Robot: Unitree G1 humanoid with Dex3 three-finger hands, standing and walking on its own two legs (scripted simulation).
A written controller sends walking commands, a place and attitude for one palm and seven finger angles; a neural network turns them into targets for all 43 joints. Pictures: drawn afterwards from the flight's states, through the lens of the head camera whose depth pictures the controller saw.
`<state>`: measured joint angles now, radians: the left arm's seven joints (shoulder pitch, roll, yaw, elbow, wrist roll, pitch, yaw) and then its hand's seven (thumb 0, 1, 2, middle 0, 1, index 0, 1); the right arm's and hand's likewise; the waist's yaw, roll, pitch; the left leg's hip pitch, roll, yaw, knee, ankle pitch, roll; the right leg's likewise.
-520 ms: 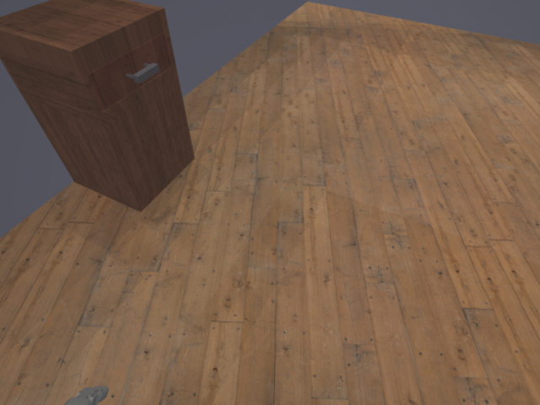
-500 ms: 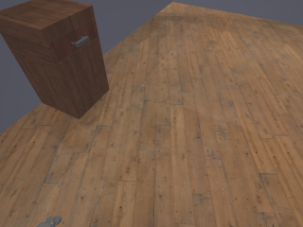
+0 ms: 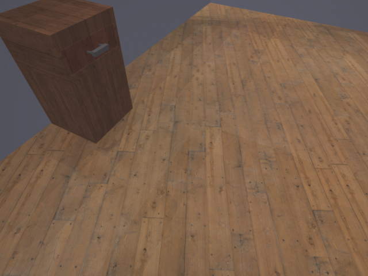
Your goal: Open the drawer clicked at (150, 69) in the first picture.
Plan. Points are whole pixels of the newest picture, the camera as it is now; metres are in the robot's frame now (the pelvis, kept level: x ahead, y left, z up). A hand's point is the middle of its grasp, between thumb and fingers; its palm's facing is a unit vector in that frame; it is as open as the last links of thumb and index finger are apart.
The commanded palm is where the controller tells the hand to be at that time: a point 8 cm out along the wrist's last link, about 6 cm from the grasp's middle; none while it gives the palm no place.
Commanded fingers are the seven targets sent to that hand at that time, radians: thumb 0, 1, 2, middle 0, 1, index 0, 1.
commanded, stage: stand and wait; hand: left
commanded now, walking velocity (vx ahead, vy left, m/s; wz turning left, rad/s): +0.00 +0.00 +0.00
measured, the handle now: (97, 49) +1.26 +0.57 -0.15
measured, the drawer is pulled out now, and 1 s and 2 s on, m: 0.00 0.00 0.00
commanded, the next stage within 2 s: look at it before walking up in 0.30 s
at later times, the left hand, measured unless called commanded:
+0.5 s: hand out of the picture +0.07 +0.24 -0.15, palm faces -0.04 -0.94 -0.33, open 7.4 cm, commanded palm none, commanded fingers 0.00 0.90 0.90 -0.20 -0.30 -0.20 -0.30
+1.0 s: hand out of the picture +0.06 +0.24 -0.15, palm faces -0.04 -0.94 -0.33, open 7.4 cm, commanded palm none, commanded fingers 0.00 0.90 0.90 -0.20 -0.30 -0.20 -0.30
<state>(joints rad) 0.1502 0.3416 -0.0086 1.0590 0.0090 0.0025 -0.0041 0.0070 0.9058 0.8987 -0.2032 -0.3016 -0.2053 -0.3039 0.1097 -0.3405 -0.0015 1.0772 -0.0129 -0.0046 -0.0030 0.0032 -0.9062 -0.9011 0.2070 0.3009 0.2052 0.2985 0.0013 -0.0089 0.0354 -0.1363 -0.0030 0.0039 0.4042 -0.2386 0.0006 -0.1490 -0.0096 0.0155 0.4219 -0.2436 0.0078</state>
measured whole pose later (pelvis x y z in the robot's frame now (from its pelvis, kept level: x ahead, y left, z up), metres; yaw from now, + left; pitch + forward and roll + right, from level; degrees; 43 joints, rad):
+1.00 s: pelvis -0.01 -0.01 +0.00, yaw +0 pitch -2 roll +0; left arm 0.14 0.34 -0.01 1.09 0.01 -0.01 -0.01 0.01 0.91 0.90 -0.20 -0.30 -0.20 -0.30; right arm 0.11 -0.34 0.00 1.12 -0.01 -0.01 0.00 0.00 -0.91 -0.90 0.21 0.30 0.20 0.30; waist 0.00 -0.01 0.03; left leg -0.13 0.01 0.01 0.36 -0.20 -0.01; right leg -0.14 0.00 0.02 0.37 -0.20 0.00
